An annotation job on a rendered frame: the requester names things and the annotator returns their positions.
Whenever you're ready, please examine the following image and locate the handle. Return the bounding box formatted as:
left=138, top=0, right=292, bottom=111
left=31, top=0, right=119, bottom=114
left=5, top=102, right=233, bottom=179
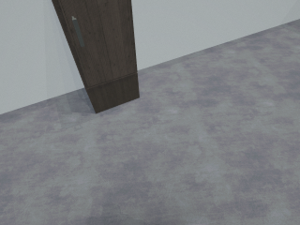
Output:
left=71, top=16, right=85, bottom=47

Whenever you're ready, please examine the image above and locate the cupboard door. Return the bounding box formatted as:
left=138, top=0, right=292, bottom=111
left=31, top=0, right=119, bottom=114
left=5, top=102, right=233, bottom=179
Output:
left=58, top=0, right=136, bottom=87

